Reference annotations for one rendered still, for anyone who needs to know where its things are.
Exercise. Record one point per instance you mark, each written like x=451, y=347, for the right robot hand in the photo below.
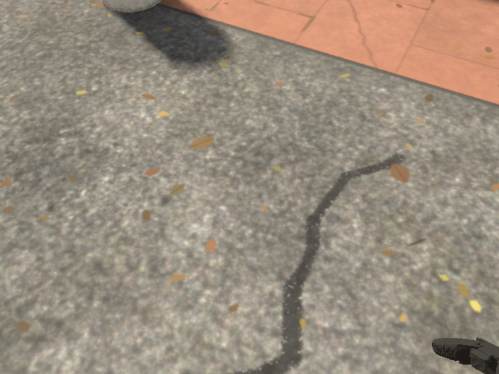
x=481, y=354

